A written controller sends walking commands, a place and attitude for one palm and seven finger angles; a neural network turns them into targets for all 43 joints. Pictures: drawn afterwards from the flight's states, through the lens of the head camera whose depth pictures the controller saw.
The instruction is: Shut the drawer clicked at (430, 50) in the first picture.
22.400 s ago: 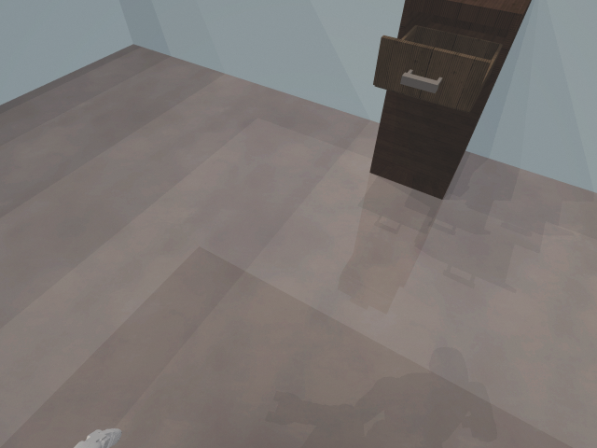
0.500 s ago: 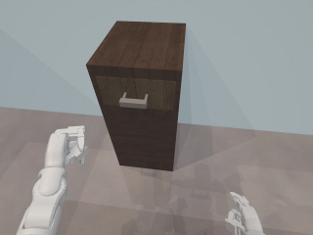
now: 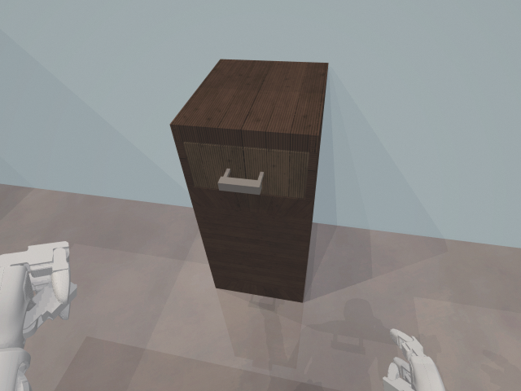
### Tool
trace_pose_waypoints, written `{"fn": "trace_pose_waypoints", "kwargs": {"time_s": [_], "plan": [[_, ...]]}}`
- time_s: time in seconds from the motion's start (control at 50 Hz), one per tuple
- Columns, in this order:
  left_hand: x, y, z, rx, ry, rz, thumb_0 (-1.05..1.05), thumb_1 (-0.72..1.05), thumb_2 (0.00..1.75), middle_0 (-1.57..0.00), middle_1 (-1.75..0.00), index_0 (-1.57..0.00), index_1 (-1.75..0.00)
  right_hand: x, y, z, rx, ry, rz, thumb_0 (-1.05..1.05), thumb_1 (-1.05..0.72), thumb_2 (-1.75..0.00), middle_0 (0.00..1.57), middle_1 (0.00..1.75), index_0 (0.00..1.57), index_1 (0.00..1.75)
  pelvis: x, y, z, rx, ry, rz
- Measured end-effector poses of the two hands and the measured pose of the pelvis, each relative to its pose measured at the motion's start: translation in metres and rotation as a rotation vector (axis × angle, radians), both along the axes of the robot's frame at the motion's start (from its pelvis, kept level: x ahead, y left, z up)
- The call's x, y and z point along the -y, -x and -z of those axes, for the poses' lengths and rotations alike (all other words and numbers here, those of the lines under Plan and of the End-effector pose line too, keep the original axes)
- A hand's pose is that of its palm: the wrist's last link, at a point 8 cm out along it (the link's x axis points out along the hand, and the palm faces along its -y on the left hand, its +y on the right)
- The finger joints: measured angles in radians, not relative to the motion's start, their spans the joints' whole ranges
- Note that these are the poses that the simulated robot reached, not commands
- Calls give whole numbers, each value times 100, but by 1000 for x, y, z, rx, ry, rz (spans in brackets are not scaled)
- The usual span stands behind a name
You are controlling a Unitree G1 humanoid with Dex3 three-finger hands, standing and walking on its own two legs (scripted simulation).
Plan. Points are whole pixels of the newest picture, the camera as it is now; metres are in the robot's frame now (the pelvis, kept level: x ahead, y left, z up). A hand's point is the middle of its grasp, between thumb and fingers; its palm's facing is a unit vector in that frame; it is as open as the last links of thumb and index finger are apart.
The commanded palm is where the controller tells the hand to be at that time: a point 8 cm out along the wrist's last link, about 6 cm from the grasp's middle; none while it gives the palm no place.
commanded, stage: draw the hand back to the body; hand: left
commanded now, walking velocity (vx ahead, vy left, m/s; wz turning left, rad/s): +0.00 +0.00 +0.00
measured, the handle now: (242, 179) +0.65 +0.16 -0.08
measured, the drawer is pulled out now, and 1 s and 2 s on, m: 0.00 0.00 0.00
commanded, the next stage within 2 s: step back with the hand held close in 0.06 s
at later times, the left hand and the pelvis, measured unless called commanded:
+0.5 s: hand (74, 295) +0.17 +0.25 +0.15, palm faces +0.29 -0.81 -0.50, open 3.2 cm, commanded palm +0.11 +0.29 +0.17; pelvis -0.02 +0.01 +0.00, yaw +0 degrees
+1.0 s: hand (24, 356) +0.10 +0.26 +0.15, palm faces +0.36 -0.82 -0.45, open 3.2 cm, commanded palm +0.04 +0.30 +0.17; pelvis -0.09 +0.02 -0.02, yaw +0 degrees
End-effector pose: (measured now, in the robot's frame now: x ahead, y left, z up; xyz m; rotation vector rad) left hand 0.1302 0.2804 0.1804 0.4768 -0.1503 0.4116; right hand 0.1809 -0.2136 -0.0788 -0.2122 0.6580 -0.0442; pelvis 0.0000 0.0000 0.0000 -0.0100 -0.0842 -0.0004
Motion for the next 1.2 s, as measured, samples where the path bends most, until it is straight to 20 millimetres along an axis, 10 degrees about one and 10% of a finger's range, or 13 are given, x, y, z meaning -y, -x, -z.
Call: {"fn": "trace_pose_waypoints", "kwargs": {"time_s": [0.44,1.2], "plan": [[-1,-10,8,-60,-58,103,1,89,90,-140,-160,-141,-160,20,34,5,-96,36,125,1,-90,-90,20,30,21,30,-10,14,-1,-92,1,5],[-25,83,1,106,-176,127,1,88,90,-140,-160,-141,-160,4,144,6,-108,105,124,1,-90,-90,20,30,21,30,-20,105,13,-140,46,-47]]}}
